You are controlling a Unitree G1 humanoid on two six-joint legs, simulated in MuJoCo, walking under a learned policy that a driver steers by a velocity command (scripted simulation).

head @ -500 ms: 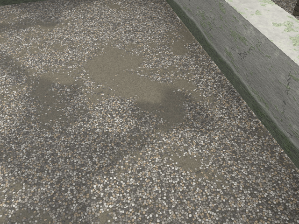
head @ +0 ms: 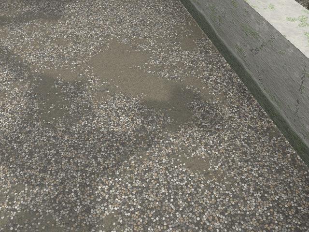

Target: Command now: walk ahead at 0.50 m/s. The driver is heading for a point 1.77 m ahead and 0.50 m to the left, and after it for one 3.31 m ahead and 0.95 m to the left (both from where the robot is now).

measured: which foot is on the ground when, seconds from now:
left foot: down 0.00-1.00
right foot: down 0.00-1.00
